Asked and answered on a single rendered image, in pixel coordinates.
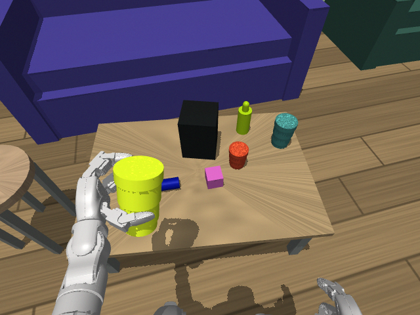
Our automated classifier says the stool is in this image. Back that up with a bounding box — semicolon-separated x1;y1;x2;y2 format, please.
0;145;76;255

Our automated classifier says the left robot arm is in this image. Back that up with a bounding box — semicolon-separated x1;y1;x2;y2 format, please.
52;219;111;315

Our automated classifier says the armchair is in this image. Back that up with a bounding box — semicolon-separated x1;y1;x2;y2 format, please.
322;0;420;71

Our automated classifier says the left robot hand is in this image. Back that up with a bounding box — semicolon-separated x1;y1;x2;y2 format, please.
75;151;155;232

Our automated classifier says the sofa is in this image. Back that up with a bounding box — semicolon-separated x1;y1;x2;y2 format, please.
0;0;330;145

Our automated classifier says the right robot hand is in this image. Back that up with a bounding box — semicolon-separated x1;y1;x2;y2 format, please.
314;278;362;315

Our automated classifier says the coffee table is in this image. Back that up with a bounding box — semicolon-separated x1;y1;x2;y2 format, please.
66;112;334;274

